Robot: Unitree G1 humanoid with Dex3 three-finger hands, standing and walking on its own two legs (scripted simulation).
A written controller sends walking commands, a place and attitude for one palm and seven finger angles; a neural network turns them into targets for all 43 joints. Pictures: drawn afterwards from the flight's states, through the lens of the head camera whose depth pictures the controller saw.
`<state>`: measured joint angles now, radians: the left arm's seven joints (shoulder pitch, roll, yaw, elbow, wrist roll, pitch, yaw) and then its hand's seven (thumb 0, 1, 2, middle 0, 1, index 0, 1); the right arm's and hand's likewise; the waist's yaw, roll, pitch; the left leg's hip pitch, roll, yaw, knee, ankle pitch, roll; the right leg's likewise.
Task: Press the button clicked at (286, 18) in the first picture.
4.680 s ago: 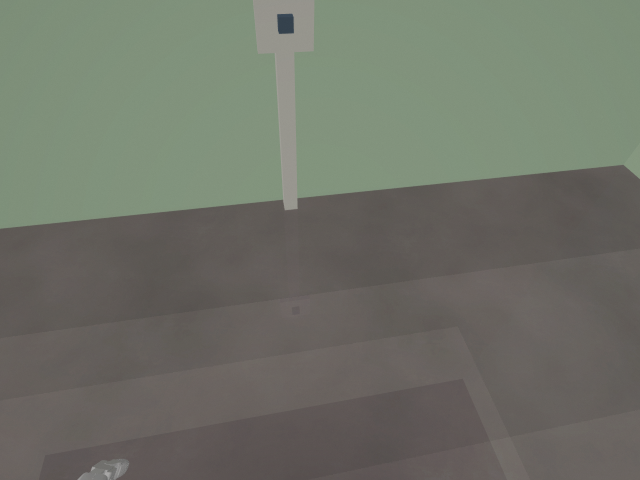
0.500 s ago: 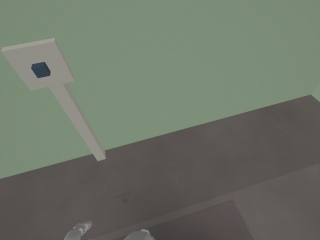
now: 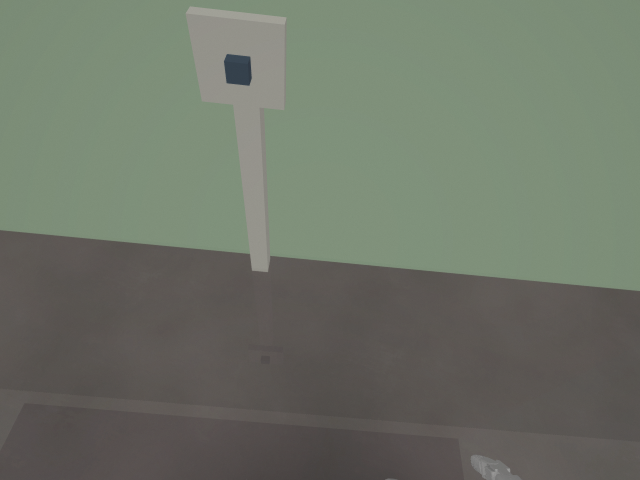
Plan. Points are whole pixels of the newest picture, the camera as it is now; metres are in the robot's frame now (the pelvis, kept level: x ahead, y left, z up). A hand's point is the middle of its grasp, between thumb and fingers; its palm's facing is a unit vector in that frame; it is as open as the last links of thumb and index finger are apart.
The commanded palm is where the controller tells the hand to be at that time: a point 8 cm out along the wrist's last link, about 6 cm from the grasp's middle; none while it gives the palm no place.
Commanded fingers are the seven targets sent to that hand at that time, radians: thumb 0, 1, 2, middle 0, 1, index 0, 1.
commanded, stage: take the last steps up to it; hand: left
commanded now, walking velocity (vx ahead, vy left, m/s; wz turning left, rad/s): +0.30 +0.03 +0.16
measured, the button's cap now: (238, 69) +0.80 +0.26 +0.05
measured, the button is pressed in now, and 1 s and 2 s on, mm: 0 0 0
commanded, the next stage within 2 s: come to a stop and stand still in 1.08 s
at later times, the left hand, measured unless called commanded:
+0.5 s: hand out of the picture +0.08 +0.16 -0.15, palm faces +0.15 -0.96 -0.23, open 7.3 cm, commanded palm none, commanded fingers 0.00 0.90 0.90 -0.20 -0.30 -0.20 -0.30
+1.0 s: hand (164, 464) +0.14 +0.23 -0.18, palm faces +0.17 -0.97 -0.14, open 7.4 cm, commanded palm none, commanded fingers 0.00 0.90 0.90 -0.20 -0.30 -0.20 -0.30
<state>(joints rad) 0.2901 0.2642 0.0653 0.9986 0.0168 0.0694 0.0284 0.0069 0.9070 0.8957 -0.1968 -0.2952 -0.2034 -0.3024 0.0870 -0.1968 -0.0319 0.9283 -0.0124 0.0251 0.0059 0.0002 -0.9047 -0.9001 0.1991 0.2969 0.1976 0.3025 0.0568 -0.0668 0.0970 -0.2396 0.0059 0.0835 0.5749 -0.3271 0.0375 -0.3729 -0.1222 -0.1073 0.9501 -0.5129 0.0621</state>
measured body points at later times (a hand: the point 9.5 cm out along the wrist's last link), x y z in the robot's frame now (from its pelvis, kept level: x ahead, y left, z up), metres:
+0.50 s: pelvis +0.06 -0.03 +0.01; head +0.05 -0.05 +0.46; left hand +0.07 +0.21 -0.13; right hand +0.04 -0.27 -0.16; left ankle +0.04 +0.11 -0.66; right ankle +0.05 -0.12 -0.73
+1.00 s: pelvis +0.21 +0.07 +0.00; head +0.23 +0.09 +0.45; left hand +0.13 +0.28 -0.17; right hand +0.33 -0.15 -0.13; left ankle +0.25 +0.15 -0.73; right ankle +0.16 -0.07 -0.64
